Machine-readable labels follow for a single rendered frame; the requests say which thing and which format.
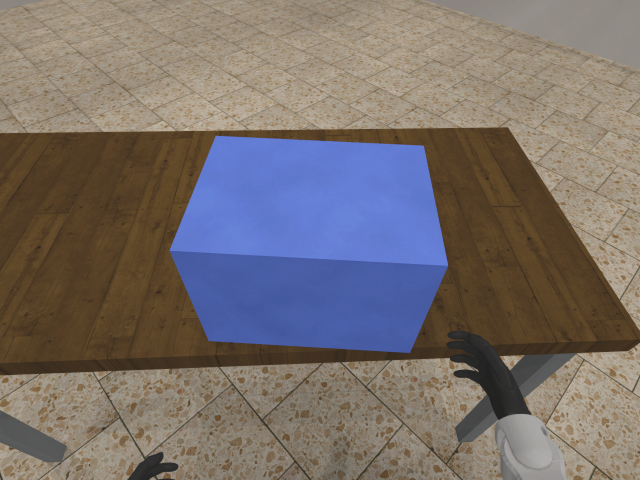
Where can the carton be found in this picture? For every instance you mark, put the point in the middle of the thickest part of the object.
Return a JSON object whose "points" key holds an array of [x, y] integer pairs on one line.
{"points": [[312, 243]]}

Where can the robot right hand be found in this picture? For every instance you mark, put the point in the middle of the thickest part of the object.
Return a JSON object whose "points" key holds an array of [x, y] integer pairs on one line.
{"points": [[493, 376]]}

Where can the table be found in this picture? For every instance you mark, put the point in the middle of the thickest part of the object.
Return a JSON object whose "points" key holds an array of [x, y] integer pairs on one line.
{"points": [[88, 284]]}

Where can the robot right forearm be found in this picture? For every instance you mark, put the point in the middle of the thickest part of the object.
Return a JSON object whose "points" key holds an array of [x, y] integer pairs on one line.
{"points": [[526, 451]]}

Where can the robot left hand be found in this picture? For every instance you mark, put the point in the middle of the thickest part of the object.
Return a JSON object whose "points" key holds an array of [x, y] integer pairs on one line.
{"points": [[150, 467]]}

